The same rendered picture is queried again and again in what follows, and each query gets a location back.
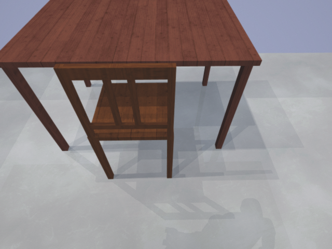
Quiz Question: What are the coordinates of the chair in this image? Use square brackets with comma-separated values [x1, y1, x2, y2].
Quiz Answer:
[53, 63, 176, 179]

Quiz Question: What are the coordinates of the table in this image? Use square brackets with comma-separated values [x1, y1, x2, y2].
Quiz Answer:
[0, 0, 262, 151]

